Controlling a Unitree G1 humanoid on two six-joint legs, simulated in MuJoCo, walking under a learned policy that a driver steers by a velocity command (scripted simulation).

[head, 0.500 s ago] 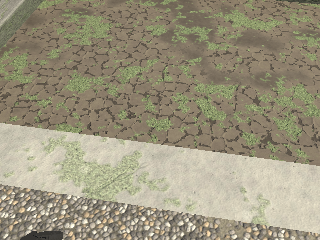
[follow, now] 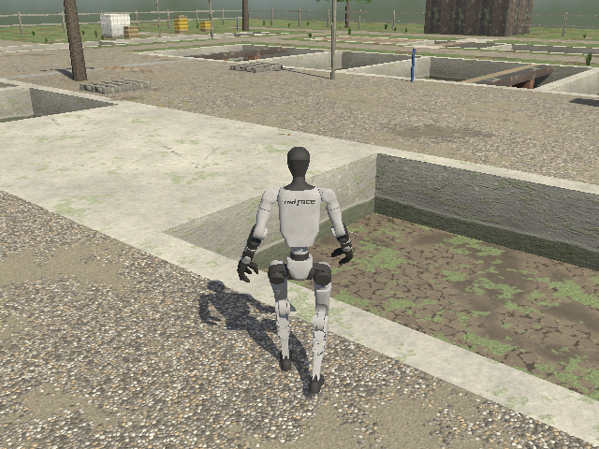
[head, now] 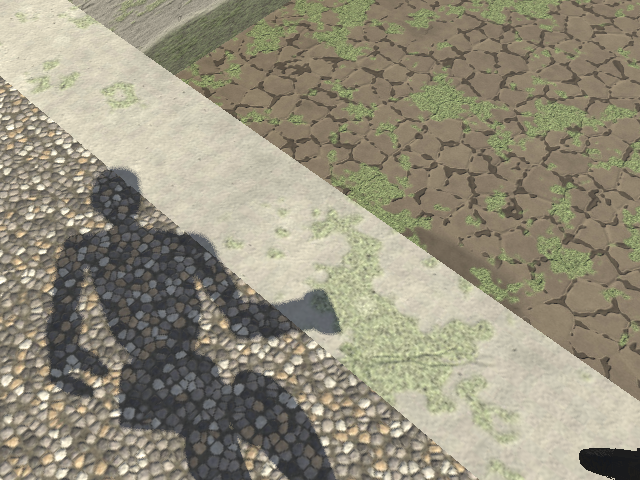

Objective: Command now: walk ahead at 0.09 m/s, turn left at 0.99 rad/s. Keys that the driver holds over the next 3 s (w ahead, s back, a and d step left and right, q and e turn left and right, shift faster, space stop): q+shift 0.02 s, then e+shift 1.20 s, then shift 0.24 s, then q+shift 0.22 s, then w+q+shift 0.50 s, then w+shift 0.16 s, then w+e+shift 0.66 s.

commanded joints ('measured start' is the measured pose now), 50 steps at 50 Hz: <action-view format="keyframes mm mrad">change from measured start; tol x16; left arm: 1 -12 148 14 -129 27 -58 -31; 9 63 7 -25 -35 0 6 -9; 22 128 246 67 -157 32 -5 -26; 48 -68 166 71 -313 -29 74 22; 50 108 65 42 -278 -8 76 13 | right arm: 1 196 -240 -84 -73 -25 -18 -15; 21 39 -22 -28 74 -38 16 -94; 50 -39 -199 -68 148 -34 -41 -65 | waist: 1 -140 90 -522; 4 -43 -24 -258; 18 -35 120 -149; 20 -25 -47 -140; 21 -75 -379 -94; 25 -43 -105 -164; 47 -50 -199 -200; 50 23 176 -257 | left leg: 1 826 370 -718 -229 395 352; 6 257 220 -274 -256 527 187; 17 240 318 -179 -251 117 129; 19 246 276 -109 -125 104 59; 21 -58 36 58 356 -355 -138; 22 -201 -59 -101 532 -522 -142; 29 -180 -10 -200 549 -176 -145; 46 108 -58 -254 -51 -115 -148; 50 492 302 -489 -250 396 22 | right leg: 1 -565 68 329 560 -65 23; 9 -148 -54 192 20 231 77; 19 -135 -10 108 -240 286 -31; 22 35 -316 779 -555 867 -340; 29 109 -136 590 -509 674 -211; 46 61 -16 857 -413 656 -175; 48 -11 31 855 -384 513 -140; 50 -222 239 605 -65 -141 -51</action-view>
